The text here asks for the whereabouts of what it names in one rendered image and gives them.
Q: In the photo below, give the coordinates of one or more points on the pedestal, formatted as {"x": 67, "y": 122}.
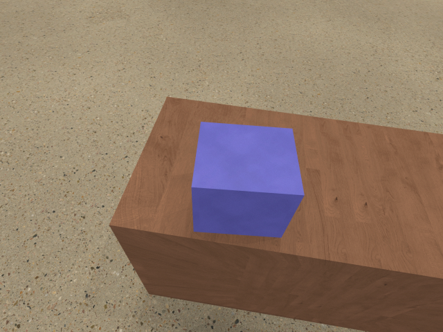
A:
{"x": 364, "y": 249}

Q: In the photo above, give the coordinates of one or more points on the carton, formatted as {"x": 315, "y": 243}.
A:
{"x": 246, "y": 180}

